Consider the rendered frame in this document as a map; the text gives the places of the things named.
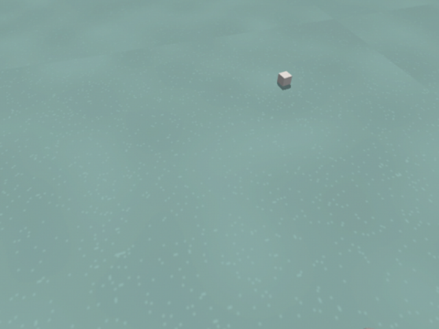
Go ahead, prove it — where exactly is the small box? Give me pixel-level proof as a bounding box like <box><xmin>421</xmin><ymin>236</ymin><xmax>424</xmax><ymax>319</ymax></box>
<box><xmin>277</xmin><ymin>71</ymin><xmax>292</xmax><ymax>86</ymax></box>

